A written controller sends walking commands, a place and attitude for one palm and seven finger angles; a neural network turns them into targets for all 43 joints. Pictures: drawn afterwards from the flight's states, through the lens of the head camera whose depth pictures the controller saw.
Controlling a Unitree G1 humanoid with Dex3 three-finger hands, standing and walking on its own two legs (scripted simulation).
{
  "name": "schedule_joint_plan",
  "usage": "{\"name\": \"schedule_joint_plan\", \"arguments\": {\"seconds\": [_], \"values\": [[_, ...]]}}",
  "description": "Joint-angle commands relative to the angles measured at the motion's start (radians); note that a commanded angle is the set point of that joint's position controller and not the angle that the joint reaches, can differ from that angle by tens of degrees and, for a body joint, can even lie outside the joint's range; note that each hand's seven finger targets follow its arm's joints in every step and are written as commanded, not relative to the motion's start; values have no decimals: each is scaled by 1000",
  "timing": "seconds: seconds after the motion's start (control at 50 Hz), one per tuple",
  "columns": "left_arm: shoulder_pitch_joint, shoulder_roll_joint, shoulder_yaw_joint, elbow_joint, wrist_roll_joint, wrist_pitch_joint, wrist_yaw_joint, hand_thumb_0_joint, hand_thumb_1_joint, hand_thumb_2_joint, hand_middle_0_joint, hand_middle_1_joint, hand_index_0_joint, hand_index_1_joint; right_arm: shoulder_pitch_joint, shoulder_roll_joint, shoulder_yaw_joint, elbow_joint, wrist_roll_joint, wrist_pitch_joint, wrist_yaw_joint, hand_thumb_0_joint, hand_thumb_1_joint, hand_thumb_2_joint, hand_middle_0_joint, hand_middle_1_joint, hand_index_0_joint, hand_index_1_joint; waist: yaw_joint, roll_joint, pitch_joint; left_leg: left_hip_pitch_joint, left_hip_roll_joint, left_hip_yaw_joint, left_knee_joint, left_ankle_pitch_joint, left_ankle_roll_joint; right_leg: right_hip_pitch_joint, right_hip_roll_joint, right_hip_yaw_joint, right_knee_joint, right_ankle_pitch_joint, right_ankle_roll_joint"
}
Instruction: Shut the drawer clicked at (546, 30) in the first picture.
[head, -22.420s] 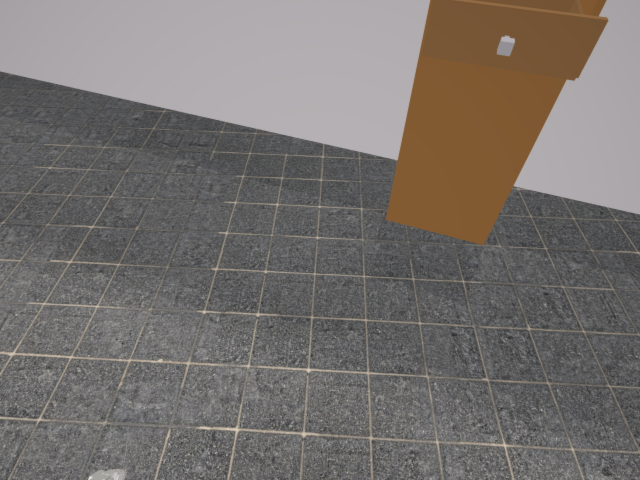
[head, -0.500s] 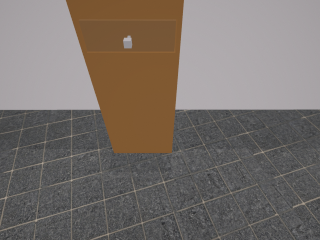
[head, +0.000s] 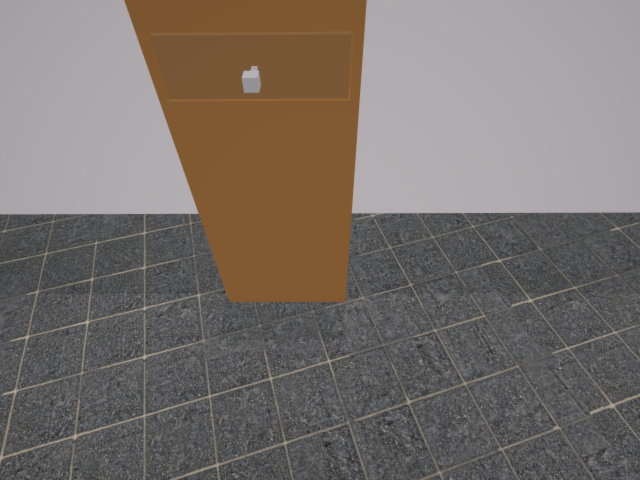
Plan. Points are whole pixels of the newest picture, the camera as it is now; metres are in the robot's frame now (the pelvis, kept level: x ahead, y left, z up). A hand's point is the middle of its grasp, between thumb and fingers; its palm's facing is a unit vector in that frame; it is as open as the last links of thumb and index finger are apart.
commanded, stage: look to check the result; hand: left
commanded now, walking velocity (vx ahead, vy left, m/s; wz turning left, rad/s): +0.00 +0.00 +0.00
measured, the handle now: (252, 77) +0.80 +0.18 +0.11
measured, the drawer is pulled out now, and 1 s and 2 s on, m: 0.00 0.00 0.00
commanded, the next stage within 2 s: stand and wait in 0.10 s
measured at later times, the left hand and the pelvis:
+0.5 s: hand out of the picture +0.00 +0.15 -0.17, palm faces +0.05 -0.98 -0.19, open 7.3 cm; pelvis +0.01 -0.01 +0.00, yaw +0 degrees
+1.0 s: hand out of the picture +0.00 +0.15 -0.17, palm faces +0.05 -0.98 -0.19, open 7.3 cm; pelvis +0.02 -0.02 +0.00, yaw +0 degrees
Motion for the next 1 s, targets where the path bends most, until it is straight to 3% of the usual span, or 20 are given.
{"name": "schedule_joint_plan", "arguments": {"seconds": [0.0,0.22,0.98], "values": [[78,98,13,-16,5,-12,8,0,900,900,-200,-300,-200,-300,77,-76,-11,-12,3,-8,-10,0,-900,-900,200,300,200,300,0,-23,62,18,86,-68,-70,81,32,-69,-96,81,-112,78,-27],[71,106,15,-22,3,-17,8,0,900,900,-200,-300,-200,-300,56,-86,-13,-10,2,-10,-12,0,-900,-900,200,300,200,300,2,-26,45,40,86,-62,-66,117,28,-41,-99,87,-122,135,-30],[69,115,13,-21,1,-18,7,0,900,900,-200,-300,-200,-300,52,-94,-10,-4,3,-7,-15,0,-900,-900,200,300,200,300,1,-22,58,49,94,-56,-71,109,22,-32,-97,89,-143,134,-32]]}}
